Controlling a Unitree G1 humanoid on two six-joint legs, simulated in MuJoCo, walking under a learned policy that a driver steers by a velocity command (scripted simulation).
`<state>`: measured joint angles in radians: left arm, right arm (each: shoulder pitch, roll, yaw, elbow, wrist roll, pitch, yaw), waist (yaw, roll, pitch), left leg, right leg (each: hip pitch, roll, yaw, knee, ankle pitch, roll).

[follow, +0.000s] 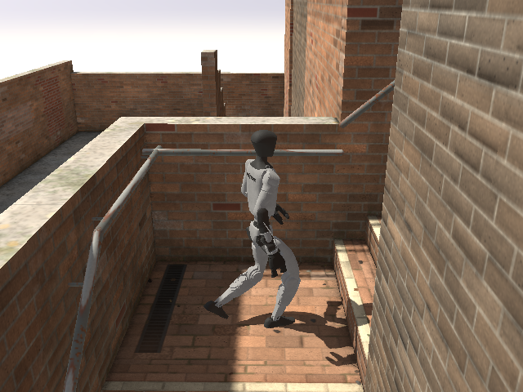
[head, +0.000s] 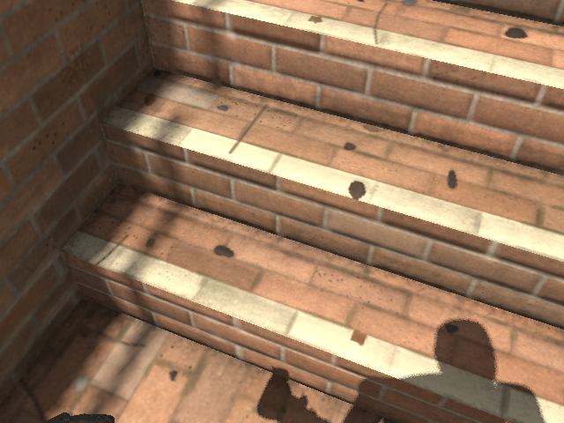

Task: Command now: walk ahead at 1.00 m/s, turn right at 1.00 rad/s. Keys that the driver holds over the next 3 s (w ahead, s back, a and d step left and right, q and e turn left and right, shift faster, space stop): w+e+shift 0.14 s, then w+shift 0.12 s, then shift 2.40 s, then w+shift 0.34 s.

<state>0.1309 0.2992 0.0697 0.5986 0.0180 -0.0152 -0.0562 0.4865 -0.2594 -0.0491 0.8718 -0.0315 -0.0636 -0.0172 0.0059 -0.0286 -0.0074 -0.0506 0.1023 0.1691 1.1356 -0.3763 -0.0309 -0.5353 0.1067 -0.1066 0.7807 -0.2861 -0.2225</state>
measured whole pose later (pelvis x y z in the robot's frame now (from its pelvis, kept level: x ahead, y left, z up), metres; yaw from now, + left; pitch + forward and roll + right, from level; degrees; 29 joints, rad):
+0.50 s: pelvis +0.36 +0.05 +0.04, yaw -18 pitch +1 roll +2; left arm 0.12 0.26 0.04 0.65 0.04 -0.05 0.02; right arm 0.32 -0.20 -0.02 0.82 -0.05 -0.11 -0.02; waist -0.04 -0.07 0.04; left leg -0.35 0.01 0.07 0.45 -0.11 0.01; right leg -0.74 0.15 0.12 1.74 -0.45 -0.04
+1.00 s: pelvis +0.43 -0.09 +0.08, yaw -22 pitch +1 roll +0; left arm -0.04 0.05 -0.06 0.41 0.01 0.07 0.11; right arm 0.31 -0.30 -0.07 0.81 -0.03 0.04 0.01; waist -0.03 0.09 0.06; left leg -0.31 0.09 -0.09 0.87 -0.25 -0.01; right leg -0.87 -0.08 -0.05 1.49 -0.83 -0.03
